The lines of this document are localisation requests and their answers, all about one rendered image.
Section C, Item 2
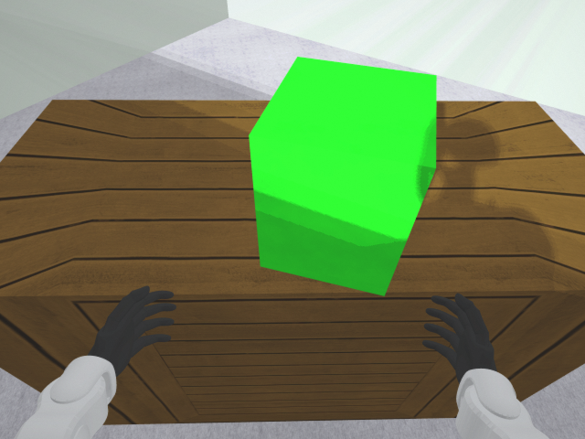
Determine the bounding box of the robot left hand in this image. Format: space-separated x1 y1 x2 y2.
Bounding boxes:
88 285 176 377

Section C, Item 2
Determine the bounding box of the pedestal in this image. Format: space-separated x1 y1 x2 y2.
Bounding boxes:
0 100 585 425

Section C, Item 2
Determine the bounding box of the carton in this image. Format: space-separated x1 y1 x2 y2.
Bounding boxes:
249 57 437 296

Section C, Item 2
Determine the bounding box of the right robot forearm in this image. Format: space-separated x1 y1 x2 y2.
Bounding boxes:
455 369 549 439

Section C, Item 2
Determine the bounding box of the left robot forearm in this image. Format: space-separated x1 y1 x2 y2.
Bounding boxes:
14 356 116 439

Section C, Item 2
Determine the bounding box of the robot right hand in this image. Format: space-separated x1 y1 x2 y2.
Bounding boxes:
422 294 497 384

